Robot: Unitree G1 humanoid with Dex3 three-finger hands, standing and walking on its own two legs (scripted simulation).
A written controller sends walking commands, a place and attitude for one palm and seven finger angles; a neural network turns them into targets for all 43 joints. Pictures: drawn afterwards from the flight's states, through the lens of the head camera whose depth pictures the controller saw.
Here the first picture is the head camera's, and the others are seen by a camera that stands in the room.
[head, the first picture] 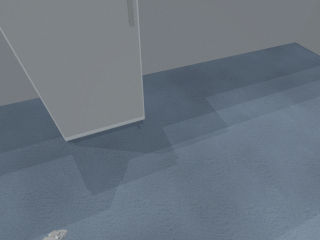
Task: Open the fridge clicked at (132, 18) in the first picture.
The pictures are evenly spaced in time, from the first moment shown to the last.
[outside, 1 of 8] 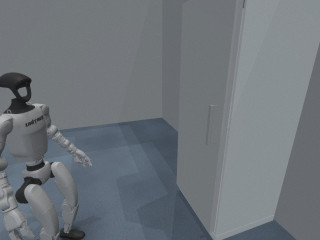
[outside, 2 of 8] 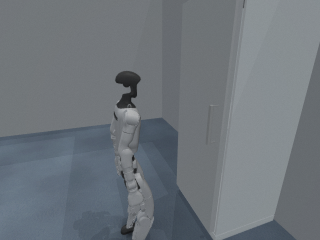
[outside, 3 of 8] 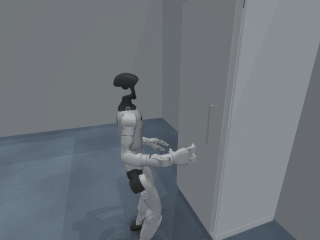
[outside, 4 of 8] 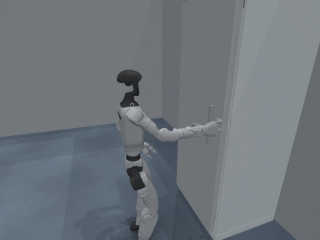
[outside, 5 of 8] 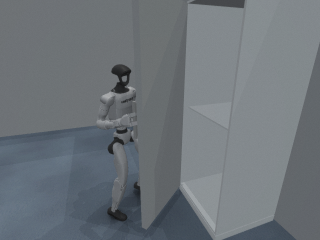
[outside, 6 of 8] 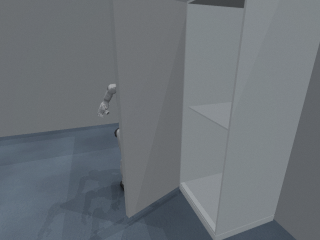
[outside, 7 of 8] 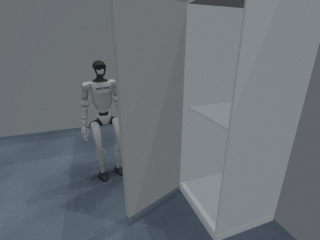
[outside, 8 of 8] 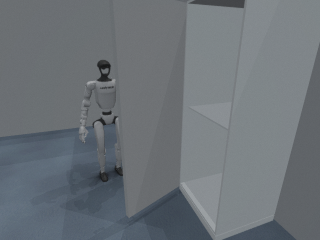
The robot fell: no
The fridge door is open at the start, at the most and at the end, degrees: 0 71 69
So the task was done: yes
